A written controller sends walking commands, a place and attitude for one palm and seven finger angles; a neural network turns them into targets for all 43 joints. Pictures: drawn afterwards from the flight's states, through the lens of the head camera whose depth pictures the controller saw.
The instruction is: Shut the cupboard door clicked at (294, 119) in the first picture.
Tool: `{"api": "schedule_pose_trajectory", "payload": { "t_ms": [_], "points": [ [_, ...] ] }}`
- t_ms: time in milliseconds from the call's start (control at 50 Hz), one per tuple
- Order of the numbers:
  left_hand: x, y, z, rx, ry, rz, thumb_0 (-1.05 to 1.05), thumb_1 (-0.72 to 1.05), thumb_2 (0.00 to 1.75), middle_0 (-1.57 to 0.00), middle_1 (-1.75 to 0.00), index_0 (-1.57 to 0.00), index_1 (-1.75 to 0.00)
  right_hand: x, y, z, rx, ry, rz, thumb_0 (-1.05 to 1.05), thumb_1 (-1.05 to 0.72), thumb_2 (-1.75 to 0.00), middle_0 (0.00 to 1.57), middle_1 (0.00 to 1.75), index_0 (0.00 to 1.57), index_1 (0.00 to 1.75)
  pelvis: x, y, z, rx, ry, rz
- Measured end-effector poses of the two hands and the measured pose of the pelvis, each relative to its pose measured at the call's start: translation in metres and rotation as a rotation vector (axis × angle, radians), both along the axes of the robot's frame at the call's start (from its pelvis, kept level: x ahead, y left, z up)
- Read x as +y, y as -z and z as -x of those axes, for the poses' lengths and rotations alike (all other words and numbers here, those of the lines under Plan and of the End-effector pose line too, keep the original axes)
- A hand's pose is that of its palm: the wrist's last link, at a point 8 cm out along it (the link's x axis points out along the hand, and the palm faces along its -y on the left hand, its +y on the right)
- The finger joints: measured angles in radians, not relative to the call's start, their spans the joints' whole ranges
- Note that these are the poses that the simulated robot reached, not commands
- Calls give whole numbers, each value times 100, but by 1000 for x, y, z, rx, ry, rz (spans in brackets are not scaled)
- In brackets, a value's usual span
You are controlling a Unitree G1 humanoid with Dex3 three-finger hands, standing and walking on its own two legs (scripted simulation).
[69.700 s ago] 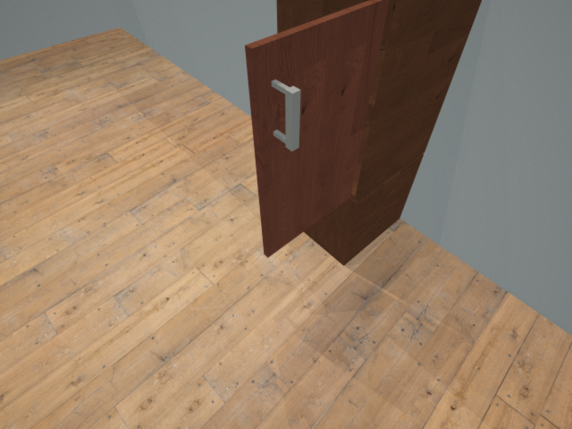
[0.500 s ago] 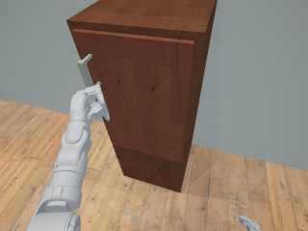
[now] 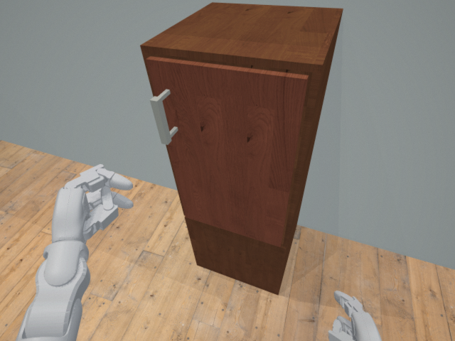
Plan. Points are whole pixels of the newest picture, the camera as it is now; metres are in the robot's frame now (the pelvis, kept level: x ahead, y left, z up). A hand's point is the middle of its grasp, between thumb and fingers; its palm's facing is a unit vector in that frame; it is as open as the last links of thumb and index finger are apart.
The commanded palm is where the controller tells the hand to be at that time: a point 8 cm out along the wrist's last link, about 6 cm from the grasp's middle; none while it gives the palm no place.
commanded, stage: draw the hand back to the body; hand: left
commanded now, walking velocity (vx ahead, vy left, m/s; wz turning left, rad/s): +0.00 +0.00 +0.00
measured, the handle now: (166, 117) +0.58 +0.21 +0.11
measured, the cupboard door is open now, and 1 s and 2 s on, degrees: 0 0 0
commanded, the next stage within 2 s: step back with the hand held close in 0.74 s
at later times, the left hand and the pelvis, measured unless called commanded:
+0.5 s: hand (25, 252) +0.18 +0.30 +0.15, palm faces +0.51 -0.76 -0.39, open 7.0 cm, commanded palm +0.14 +0.32 +0.17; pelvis +0.01 +0.02 +0.00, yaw +0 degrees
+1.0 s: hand (40, 234) +0.21 +0.29 +0.16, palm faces +0.45 -0.77 -0.44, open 7.4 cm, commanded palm +0.15 +0.32 +0.17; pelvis +0.01 +0.02 +0.00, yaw +0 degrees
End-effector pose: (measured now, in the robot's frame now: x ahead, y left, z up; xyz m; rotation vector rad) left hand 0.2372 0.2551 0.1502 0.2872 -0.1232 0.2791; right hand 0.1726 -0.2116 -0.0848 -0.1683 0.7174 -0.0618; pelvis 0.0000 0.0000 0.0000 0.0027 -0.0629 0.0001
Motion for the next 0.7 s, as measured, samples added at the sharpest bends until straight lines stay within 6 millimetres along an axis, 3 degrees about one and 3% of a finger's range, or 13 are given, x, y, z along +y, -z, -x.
{"api": "schedule_pose_trajectory", "payload": {
  "t_ms": [200,440,520,700],
  "points": [
    [32,-12,42,-25,-79,-81,2,89,90,-67,-80,-66,-80,4,3,9,13,22,7,1,-90,-90,20,30,21,30,11,-1,-3,-9,7,2],
    [69,-23,98,-5,-227,-176,2,89,90,-35,-45,-35,-45,7,-7,-10,-56,7,30,1,-90,-90,20,30,21,30,17,0,-8,-10,1,8],
    [73,-19,100,-10,-263,-152,1,89,90,-28,-38,-28,-37,12,-8,-16,-62,-23,42,1,-90,-90,20,30,21,30,18,0,-7,-11,-10,8],
    [63,-19,85,-20,-217,-134,2,89,90,-22,-32,-22,-31,19,-12,-22,-81,-32,28,1,-90,-90,20,30,21,30,17,-1,-10,-8,-5,7]
  ]
}}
